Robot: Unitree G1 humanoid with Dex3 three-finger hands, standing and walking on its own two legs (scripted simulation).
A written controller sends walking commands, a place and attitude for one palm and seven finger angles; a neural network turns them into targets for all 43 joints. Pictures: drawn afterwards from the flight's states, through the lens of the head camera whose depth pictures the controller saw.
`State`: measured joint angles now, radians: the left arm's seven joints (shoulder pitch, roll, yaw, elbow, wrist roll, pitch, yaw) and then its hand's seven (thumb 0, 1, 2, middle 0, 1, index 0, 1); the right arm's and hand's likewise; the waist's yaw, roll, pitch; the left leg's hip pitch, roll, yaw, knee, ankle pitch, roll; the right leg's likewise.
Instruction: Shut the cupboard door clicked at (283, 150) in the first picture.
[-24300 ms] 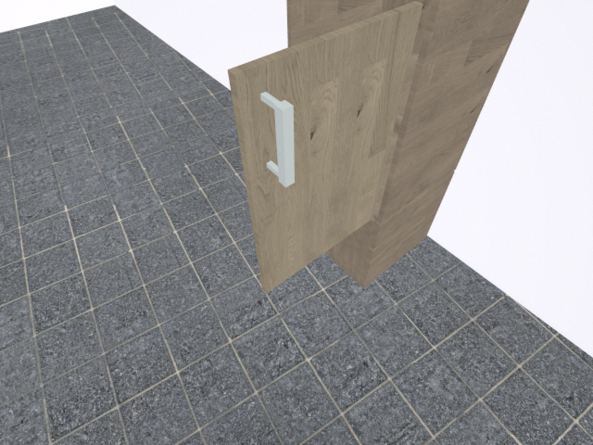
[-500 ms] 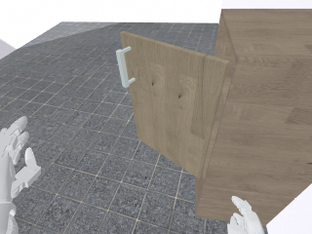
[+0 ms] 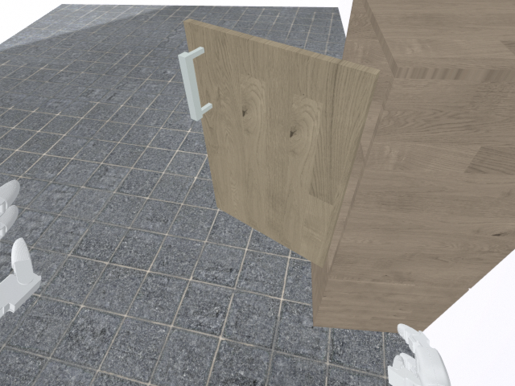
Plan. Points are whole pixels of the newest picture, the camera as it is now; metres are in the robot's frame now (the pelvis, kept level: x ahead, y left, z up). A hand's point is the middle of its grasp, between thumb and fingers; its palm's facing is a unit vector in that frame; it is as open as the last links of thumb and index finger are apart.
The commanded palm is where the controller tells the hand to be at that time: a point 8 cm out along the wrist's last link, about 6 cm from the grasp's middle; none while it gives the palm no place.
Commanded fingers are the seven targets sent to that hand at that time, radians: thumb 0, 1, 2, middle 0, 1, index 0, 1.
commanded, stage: step back with the hand held close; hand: left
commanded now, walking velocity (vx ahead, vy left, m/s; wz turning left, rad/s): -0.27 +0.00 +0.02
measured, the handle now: (197, 84) +0.67 +0.18 +0.13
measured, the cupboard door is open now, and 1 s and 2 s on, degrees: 60 60 60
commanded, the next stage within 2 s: stop stepping back and stand still in 1.12 s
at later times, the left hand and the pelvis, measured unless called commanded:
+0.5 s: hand out of the picture +0.12 +0.28 +0.17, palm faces +0.50 -0.75 -0.43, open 7.4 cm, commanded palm +0.06 +0.31 +0.18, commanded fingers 0.00 0.90 0.90 -0.20 -0.30 -0.20 -0.30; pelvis -0.07 +0.00 -0.01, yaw +3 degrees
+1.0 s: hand out of the picture +0.07 +0.31 +0.18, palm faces +0.52 -0.74 -0.43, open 7.4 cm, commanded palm +0.02 +0.33 +0.18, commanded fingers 0.00 0.90 0.90 -0.20 -0.30 -0.20 -0.30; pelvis -0.10 +0.02 -0.01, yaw +4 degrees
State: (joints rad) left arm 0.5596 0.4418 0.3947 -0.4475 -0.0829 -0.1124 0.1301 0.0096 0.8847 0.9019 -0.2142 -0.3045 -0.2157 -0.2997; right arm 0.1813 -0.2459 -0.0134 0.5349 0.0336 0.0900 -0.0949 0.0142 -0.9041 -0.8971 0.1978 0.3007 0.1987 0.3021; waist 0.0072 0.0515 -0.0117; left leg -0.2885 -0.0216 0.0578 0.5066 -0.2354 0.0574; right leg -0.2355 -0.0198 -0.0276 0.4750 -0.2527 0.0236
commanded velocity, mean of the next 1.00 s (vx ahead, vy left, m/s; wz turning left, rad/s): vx -0.35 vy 0.00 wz -0.04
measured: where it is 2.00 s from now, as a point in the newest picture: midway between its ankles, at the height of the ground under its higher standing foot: outside the picture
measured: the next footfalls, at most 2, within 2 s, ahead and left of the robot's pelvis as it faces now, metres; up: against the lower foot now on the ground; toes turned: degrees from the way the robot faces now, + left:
right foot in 1.12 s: -0.22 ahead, -0.08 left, +0.00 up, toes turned -3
left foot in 1.40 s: -0.05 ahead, +0.10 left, +0.00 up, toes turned -4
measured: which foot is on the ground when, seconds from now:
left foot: down 0.00-1.00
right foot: down 0.00-0.84, up 0.86-1.00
